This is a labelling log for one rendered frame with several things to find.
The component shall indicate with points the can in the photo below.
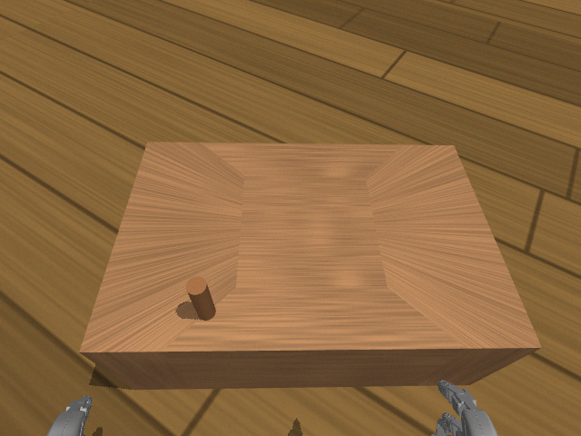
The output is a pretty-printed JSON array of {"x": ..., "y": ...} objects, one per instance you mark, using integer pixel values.
[{"x": 199, "y": 293}]

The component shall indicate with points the left robot hand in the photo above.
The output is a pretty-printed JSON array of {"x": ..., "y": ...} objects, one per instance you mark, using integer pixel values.
[{"x": 71, "y": 422}]

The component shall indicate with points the right robot hand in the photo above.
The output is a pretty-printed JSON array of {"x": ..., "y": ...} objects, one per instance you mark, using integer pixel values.
[{"x": 474, "y": 422}]

